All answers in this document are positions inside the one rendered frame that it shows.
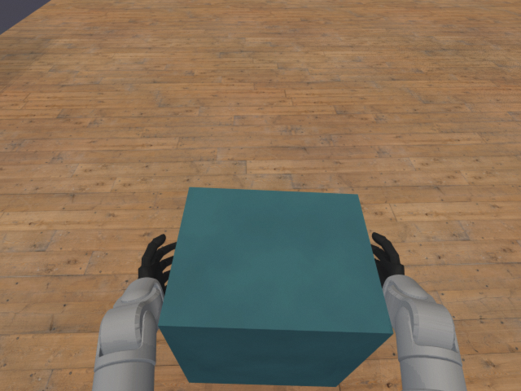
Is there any right robot hand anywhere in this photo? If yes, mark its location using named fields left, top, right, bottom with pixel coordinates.
left=371, top=232, right=405, bottom=289

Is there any left robot forearm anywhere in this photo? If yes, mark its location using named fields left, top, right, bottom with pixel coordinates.
left=92, top=278, right=164, bottom=391

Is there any carton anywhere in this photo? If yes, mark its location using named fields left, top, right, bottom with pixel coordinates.
left=158, top=187, right=394, bottom=387

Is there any right robot forearm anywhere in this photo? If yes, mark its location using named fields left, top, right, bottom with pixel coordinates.
left=383, top=275, right=467, bottom=391

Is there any left robot hand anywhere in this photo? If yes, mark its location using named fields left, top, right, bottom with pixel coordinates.
left=138, top=234, right=177, bottom=295

